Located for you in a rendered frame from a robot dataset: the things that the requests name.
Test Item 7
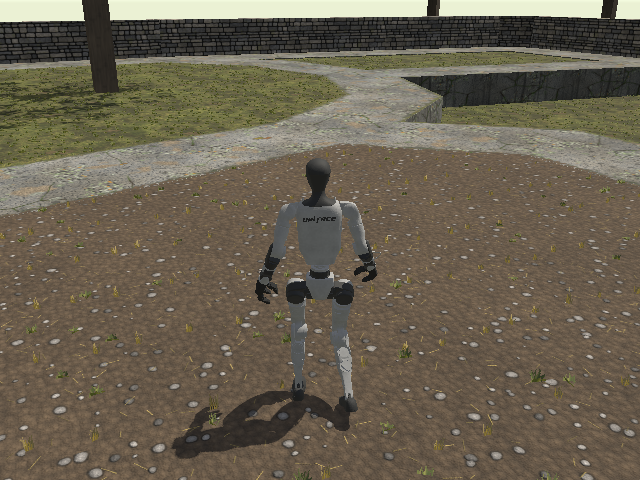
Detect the robot left upper arm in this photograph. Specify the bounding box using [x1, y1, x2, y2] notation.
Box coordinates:
[270, 202, 298, 259]

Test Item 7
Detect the robot head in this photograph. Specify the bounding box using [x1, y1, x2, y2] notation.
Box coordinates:
[302, 158, 336, 207]

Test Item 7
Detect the robot right hand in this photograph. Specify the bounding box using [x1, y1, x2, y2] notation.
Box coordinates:
[354, 266, 378, 282]

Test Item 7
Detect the robot left hand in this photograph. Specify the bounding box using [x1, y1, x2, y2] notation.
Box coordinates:
[255, 280, 278, 304]

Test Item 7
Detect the left robot forearm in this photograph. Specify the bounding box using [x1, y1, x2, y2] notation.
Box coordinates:
[258, 243, 280, 285]

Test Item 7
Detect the right robot forearm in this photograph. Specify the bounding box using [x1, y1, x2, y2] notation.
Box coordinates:
[358, 239, 376, 271]

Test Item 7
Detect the robot right shin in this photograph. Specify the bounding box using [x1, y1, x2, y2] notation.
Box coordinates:
[334, 330, 353, 400]

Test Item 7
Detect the robot right upper arm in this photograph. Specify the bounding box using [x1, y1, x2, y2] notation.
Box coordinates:
[339, 201, 369, 255]

